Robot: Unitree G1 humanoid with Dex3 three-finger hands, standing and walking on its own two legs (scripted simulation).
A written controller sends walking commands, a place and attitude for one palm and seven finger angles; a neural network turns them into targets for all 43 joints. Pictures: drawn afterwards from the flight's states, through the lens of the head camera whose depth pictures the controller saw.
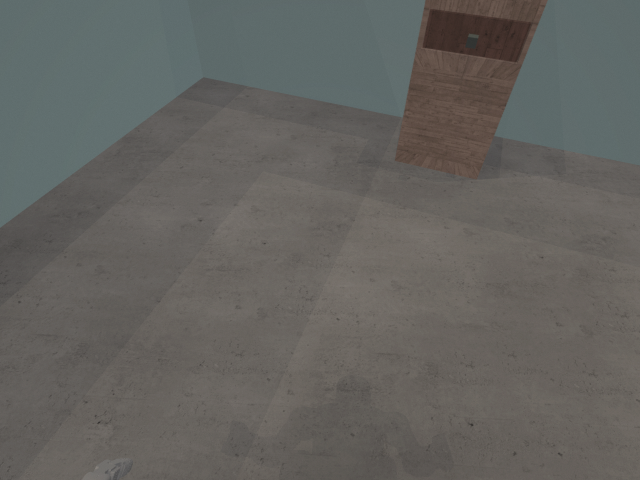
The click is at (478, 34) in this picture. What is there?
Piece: drawer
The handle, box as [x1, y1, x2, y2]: [465, 34, 478, 48]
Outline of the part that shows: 469,34 465,46 474,48 478,35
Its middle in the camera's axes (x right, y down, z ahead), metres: +0.61 -0.80 +1.55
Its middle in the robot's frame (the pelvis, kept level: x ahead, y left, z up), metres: +1.72 -0.53 -0.09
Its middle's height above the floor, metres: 0.67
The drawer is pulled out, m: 0.00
